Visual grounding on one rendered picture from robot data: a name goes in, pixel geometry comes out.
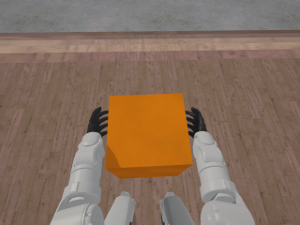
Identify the robot right hand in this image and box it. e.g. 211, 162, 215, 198
185, 107, 207, 138

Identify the robot left forearm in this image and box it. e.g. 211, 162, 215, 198
50, 131, 105, 225

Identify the robot right upper arm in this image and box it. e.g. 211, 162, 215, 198
201, 200, 255, 225

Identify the left robot shin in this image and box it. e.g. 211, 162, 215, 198
115, 191, 131, 200

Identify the carton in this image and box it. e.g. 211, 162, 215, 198
105, 93, 193, 179

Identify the robot left upper arm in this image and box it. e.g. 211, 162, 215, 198
51, 202, 105, 225

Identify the robot left hand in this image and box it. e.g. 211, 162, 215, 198
87, 107, 109, 137

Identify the left robot thigh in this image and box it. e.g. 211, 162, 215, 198
104, 195, 136, 225

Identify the robot right forearm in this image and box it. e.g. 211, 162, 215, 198
191, 131, 256, 225

